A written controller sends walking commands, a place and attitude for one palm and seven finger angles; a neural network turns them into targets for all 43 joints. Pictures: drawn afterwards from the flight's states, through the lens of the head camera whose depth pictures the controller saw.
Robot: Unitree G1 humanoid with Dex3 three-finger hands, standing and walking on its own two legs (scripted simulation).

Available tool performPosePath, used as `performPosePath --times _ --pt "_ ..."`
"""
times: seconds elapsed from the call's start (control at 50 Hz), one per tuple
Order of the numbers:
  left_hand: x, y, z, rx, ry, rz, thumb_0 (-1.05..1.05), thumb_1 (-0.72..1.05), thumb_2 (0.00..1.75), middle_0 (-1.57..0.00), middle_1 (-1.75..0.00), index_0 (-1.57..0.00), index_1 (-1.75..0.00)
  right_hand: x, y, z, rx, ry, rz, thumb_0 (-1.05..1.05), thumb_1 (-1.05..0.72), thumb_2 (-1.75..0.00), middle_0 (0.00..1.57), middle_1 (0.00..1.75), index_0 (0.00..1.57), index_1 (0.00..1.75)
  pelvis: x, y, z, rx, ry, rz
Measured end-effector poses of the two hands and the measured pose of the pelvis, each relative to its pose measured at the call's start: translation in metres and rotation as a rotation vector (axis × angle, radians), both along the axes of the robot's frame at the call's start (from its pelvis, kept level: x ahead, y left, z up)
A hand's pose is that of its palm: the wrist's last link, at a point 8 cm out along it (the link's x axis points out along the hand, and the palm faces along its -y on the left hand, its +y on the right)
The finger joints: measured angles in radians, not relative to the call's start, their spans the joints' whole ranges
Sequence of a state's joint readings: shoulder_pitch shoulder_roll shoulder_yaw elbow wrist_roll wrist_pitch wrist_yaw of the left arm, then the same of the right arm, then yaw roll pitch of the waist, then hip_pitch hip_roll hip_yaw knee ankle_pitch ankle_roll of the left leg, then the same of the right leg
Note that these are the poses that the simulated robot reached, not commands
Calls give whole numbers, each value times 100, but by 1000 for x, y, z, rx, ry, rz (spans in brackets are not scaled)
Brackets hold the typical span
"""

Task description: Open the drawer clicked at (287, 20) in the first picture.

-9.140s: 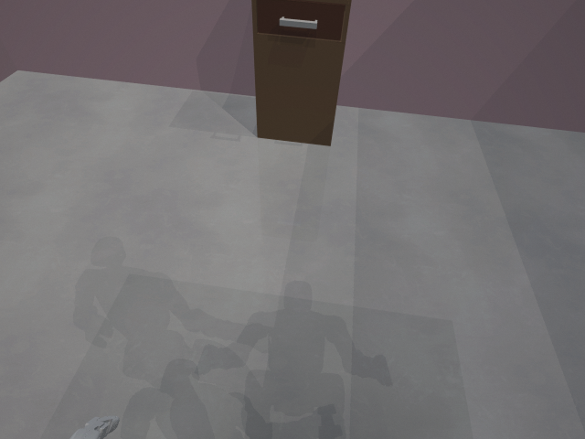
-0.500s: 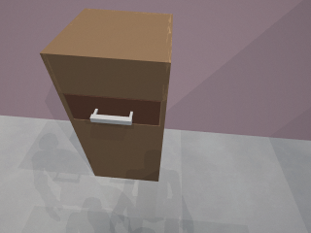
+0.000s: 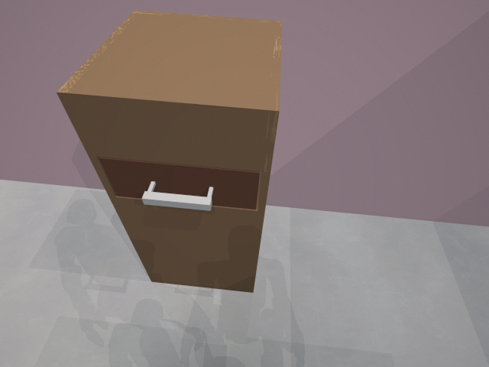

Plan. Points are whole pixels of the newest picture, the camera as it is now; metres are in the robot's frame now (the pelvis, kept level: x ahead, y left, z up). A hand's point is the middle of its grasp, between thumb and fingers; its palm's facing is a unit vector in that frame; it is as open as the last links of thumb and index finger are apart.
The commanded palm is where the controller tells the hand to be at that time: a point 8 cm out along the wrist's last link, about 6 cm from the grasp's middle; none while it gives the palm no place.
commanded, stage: look again from close up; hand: left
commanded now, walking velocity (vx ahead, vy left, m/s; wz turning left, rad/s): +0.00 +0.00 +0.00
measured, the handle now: (179, 194) +0.52 +0.19 -0.11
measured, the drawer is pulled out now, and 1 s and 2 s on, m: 0.00 0.00 0.00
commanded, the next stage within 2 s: raise the hand with hooked fingers in 0.10 s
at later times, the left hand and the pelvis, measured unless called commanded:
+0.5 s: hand (154, 296) +0.24 +0.17 -0.03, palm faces -0.06 -0.43 -0.90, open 7.9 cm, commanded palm +0.16 +0.20 -0.03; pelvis +0.02 -0.01 -0.02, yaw -3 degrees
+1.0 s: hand (152, 290) +0.24 +0.17 -0.02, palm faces -0.03 -0.10 -0.99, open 10.8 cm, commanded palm +0.21 +0.18 +0.04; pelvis -0.01 -0.06 -0.04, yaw -3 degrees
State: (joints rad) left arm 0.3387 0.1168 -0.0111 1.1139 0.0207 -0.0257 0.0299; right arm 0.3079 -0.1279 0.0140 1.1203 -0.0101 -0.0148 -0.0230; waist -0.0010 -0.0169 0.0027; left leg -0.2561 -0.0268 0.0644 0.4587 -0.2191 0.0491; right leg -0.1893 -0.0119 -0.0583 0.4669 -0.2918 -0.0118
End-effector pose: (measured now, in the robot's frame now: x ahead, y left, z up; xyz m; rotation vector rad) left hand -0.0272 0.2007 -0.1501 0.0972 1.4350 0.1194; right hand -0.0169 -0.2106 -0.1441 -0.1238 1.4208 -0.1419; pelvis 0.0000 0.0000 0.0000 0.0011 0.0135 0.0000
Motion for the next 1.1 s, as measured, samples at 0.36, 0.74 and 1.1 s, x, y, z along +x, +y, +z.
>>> performPosePath --times 0.36,0.74,1.1 --pt "181 43 108 458 -618 -345 5 92 88 -21 -32 -20 -32 100 -32 9 -85 -438 -13 2 -93 -90 20 30 20 30 29 1 -9 36 37 -8" --pt "152 -4 133 1106 -871 -1007 0 46 71 -25 -58 -25 -58 277 -49 43 -46 -755 321 1 -90 -90 20 30 20 30 -3 -48 -53 36 188 -5" --pt "248 -30 190 1035 -945 -1154 0 5 53 -28 -84 -28 -85 137 -85 3 -32 -479 40 1 -90 -90 20 30 21 30 -8 -53 -30 58 116 -118"
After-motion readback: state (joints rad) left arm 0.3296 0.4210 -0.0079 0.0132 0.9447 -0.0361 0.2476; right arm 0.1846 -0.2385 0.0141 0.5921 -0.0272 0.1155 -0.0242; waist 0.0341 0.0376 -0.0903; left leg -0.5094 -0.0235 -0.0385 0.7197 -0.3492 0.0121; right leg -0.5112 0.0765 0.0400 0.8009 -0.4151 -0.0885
